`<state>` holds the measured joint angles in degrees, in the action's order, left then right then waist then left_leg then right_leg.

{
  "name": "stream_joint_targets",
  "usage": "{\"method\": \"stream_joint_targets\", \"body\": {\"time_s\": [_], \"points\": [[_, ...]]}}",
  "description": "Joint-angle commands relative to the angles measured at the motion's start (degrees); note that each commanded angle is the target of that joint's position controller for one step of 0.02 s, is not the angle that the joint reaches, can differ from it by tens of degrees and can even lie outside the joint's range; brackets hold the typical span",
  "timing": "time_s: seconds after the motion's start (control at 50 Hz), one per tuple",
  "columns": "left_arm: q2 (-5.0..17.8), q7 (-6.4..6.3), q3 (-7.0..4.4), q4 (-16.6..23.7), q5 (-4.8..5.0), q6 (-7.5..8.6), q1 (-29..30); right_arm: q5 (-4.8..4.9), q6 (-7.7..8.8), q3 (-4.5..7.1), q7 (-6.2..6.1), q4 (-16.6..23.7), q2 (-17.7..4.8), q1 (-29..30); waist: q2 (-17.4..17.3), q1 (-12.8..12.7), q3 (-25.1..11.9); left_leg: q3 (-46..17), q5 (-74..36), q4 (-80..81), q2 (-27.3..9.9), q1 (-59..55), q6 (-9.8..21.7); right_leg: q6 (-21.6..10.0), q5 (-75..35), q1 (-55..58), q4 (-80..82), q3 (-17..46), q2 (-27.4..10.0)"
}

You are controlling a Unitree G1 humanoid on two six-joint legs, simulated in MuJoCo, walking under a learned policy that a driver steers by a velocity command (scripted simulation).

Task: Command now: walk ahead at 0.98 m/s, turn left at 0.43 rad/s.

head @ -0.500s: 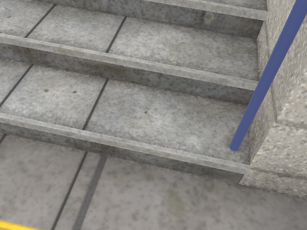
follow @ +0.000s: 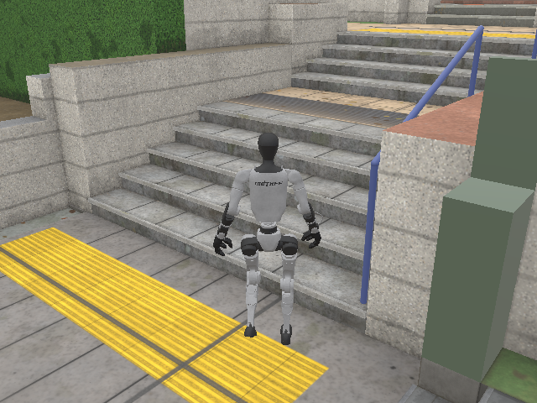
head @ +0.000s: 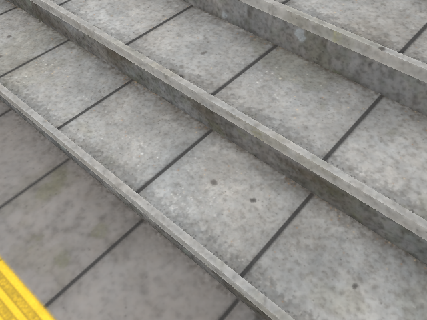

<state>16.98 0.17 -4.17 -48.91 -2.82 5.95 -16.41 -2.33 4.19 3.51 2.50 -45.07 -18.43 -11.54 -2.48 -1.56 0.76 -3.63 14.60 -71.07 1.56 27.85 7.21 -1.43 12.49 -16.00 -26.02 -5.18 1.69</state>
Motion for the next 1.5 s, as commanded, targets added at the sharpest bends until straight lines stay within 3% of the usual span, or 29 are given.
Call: {"method": "stream_joint_targets", "body": {"time_s": [0.02,0.18,0.24,0.26,0.3,0.32,0.4,0.46,0.56,0.74,0.76,0.78,0.8,0.82,0.86,0.92,0.98,1.06,1.12,1.18,1.2,1.22,1.24,1.26,1.28,1.3,1.36,1.46,1.5], "points": [[0.36,1.01,0.86,-0.61,0.99,2.46,-5.15,-0.96,-0.43,-2.24,1.1,5.6,3.12,0.85,5.16,1.92,1.04,-5.74,-2.19,0.95,-4.92,14.76,-0.45,-8.24,1.43,8.53,17.71,20.67,-16.43],[7.79,1.03,0.38,-2.7,2.49,3.15,-9.77,-0.36,1.04,-4.25,1.96,12.13,1.05,18.3,5.09,0.86,5.06,8.58,-18.11,35.72,-2.03,-0.14,-0.09,-5.26,-40.73,9.14,23.68,1.14,-12.78],[10.72,-0.19,0.01,-2.48,2.09,1.25,-9.4,-1.01,1.62,-2.76,-0.07,7.02,-2.35,1.56,9.46,9.31,-7.26,7.21,-12.59,40.83,1.77,-16.98,1.4,-4.76,-71.11,16.93,-2.93,2.32,-13.96],[9.52,-0.43,0.35,-1.79,3.13,0.82,-8.11,-2.15,2.09,-1.9,-0.95,3.46,-4.27,-8.48,8.42,13.69,-11.18,6.22,-18.29,45.03,-0.45,-30.29,0.91,-3.71,-59.93,9.43,-18.07,2.06,-10.82],[-2.82,-0.92,2.97,0.42,6.52,0.16,-19.45,-4.04,2.19,0.07,-2.26,2.97,-11.83,-12.53,-12.25,5.44,-26.25,-27.36,-57.37,39.52,-31.47,-57.19,5.87,-1.57,18.75,-20.45,-59.36,5.61,1.21],[2.4,-2.01,1.75,-0.51,5.55,-0.83,-15.92,-1.38,1.61,0.57,-1.82,3.28,-8.92,-11.92,-1.94,7.63,-28.17,-20.93,-63.66,39.26,-28.32,-50.65,7.6,-2.03,12.66,-20.02,-64.89,8.94,-1.45],[-1.65,-0.84,1.47,2.27,1.83,-4.17,-7.49,0.2,1.8,-1.79,-2.31,1.53,-1.0,-5.21,-0.61,0.62,-8.27,-3.59,-48.06,47.8,-20.83,-25.15,2.67,-0.14,11.03,-26.9,-71.29,5.05,-3.79],[-6.79,-2.13,1.75,7.05,2.3,-7.21,0.22,0.73,1.96,-1.59,-1.54,-1.2,-0.7,-7.53,-6.94,-0.17,-5.01,-1.09,-36.5,52.99,-23.13,-20.93,3.59,-1.57,16.98,-39.87,-96.5,1.8,-1.2],[-10.04,-4.11,4.59,19.4,2.18,-9.38,17.83,0.21,0.41,-2.59,-2.6,-4.83,1.17,-10.01,2.26,-4.34,4.59,7.79,-11.39,60.06,-20.52,-16.14,-1.93,-4.1,14.49,-58.53,-98.79,3.02,-2.08],[-0.87,-1.08,2.08,17.68,2.05,-10.46,3.8,2.78,-2.03,0.57,-5.04,2.83,-10.85,-6.86,-9.87,-6.98,-18.31,21.32,-99.49,32.8,-20.54,-31.02,0.95,-11.26,28.87,-11.58,-49.7,-6.55,6.07],[1.87,-0.74,0.58,16.88,2.16,-9.43,-0.6,2.63,-2.08,0.88,-3.84,4.42,-10.82,-7.65,-7.63,-8.36,-20.81,18.84,-90.93,14.57,-20.54,-23.61,0.82,-13.8,32.48,-0.77,-39.74,2.78,9.15],[7.86,-1.01,-1.29,16.66,3.56,-9.16,3.41,1.2,-1.62,-0.5,-1.03,8.57,-2.71,-3.57,10.58,-5.78,-14.62,15.47,-20.93,-8.89,-6.97,3.97,-3.35,-21.04,44.99,3.86,-13.36,37.27,-0.21],[12.79,-0.98,-3.56,18.74,2.42,-10.04,5.8,-1.69,-0.03,-0.48,0.54,14.85,-1.96,5.1,12.58,-7.11,-14.49,-0.19,-3.07,-29.57,3.38,19.82,-6.29,-24.52,60.88,4.02,11.23,72.58,-7.17],[10.04,-1.35,-2.6,19.47,2.15,-9.3,9.85,-3.39,1.62,-1.22,0.98,18.96,1.51,5.39,8.58,-2.28,-6.34,-4.81,-4.26,-39.73,1.64,28.22,-6.36,-22.18,57.93,-0.99,15.05,75.23,-9.85],[3.7,-1.7,-0.69,13.48,0.18,-6.07,4.17,-2.55,2.21,-3.24,-0.17,19.21,4.78,3.28,-0.53,2.41,5.54,-2.95,-2.25,-38.81,-1.8,32.52,-6.24,-16.73,39.0,-11.69,7.75,59.73,-7.33],[-4.3,4.12,3.17,0.2,-4.58,-1.12,-5.8,-0.69,-0.23,-4.49,-2.22,19.96,3.67,5.08,4.66,4.2,-3.39,-10.22,-7.51,-37.41,1.26,37.47,-0.9,-11.98,-1.19,-8.23,-6.59,32.38,-0.05],[2.82,4.22,1.32,1.43,-2.02,0.78,-5.3,1.48,0.17,-3.94,-3.86,24.39,-1.61,11.4,5.76,5.02,-8.34,2.11,3.84,-27.05,0.47,31.7,-5.53,-8.84,-24.77,-5.4,-2.26,24.52,1.49],[-1.66,3.38,2.37,-7.66,-3.91,1.71,-30.65,2.32,0.78,-6.16,-4.01,24.78,5.76,16.47,7.5,-1.22,-4.83,-0.71,20.72,-49.64,3.99,55.85,-7.24,-10.86,-30.76,17.61,-7.21,33.74,-3.04],[-0.47,4.07,2.58,-5.82,-4.47,0.47,-24.31,1.29,1.96,-6.13,-4.17,28.59,6.68,26.96,3.6,1.4,-2.59,1.71,20.3,-34.16,1.65,50.8,-4.24,-9.51,-19.73,7.88,-3.91,36.47,-1.81],[4.23,5.21,0.69,4.76,-0.99,0.48,-5.95,0.23,-1.86,-7.73,-1.76,31.84,13.35,31.2,6.81,7.55,-2.74,7.11,8.72,-4.93,2.36,-0.67,-8.4,-13.36,-32.71,-31.14,18.91,43.24,-5.14],[9.38,5.09,-0.67,9.02,1.63,1.61,-1.11,0.64,-1.84,-5.25,-0.88,27.25,7.43,20.21,11.83,12.96,-0.97,10.99,3.33,-2.88,5.55,-7.56,-11.06,-11.86,-56.69,-26.16,13.18,39.08,-6.49],[11.88,5.46,-2.45,12.45,2.36,2.97,4.02,2.34,-1.63,-1.83,-1.92,21.74,-0.25,4.69,6.14,18.27,-9.99,7.67,-1.95,10.66,7.42,-17.15,-9.34,-7.0,-73.42,-19.25,1.31,35.97,-3.95],[1.75,5.52,-0.87,14.86,1.34,4.08,0.46,2.01,-0.95,-0.77,-3.16,14.38,-3.23,-15.6,-7.5,18.36,-32.85,-10.28,-20.62,19.59,-2.68,-43.93,0.7,-2.28,-55.52,-21.41,-19.66,32.03,4.75],[-8.08,5.82,1.75,10.81,0.07,3.52,-13.32,-1.34,-1.48,-1.38,-2.88,11.42,-5.72,-23.47,-30.37,12.63,-45.96,-53.15,-30.12,35.41,-27.41,-52.44,24.68,2.13,15.42,-30.48,-50.16,29.91,18.26],[-0.74,7.4,0.02,9.49,1.34,1.89,-6.36,-2.8,0.02,-1.22,-3.26,13.46,-7.79,-19.26,-12.52,13.38,-23.23,-61.29,-20.39,43.11,-24.65,-30.13,22.72,3.6,9.47,-36.94,-71.62,27.55,11.44],[0.7,5.39,-1.13,9.04,2.13,1.15,-3.38,0.11,1.36,-1.2,-3.4,11.84,-7.0,-7.79,-11.95,7.71,-12.65,-48.42,0.2,42.99,-23.1,-13.89,17.69,4.23,3.79,-40.39,-74.08,22.07,6.45],[-2.97,1.86,2.07,9.96,-1.0,-0.12,2.93,3.53,3.34,-4.94,-5.56,5.89,10.87,5.05,2.16,1.25,-9.92,-18.11,1.09,39.03,-15.31,5.8,7.07,1.93,10.33,-29.82,-64.2,13.3,-3.49],[-2.28,4.15,5.07,12.21,1.27,-1.08,8.33,-0.13,3.36,-2.95,-5.88,0.94,5.23,4.33,4.8,0.85,-11.35,-8.22,0.51,47.2,-9.19,6.53,4.84,0.7,2.91,-29.1,-56.41,12.35,-3.73],[-6.23,-1.35,5.13,15.42,1.33,-5.59,10.44,1.09,0.16,-2.93,-5.98,-5.13,8.66,-6.81,1.7,-2.27,-1.55,-9.74,-4.72,47.33,-8.93,4.76,5.84,1.81,-9.09,-29.8,-52.36,8.79,-5.46]]}}
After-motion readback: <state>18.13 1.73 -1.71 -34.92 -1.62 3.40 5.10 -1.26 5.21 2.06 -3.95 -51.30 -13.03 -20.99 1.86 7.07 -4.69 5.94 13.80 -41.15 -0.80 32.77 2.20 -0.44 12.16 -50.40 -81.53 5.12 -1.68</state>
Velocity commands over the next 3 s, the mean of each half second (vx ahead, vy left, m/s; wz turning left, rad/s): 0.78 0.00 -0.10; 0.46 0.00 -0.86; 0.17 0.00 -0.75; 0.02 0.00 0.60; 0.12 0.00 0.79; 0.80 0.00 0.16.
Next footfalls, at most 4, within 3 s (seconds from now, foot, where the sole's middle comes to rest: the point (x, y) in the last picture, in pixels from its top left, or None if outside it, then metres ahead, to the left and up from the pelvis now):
0.28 left None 0.43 0.12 -0.77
0.76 right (256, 247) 0.63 -0.07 -0.61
1.22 left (275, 110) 1.03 -0.13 -0.44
1.64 right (338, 155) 0.84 -0.30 -0.44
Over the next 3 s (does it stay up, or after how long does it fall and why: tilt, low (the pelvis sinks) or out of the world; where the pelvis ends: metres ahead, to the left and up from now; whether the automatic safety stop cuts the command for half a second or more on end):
stays up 1.26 -0.21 0.33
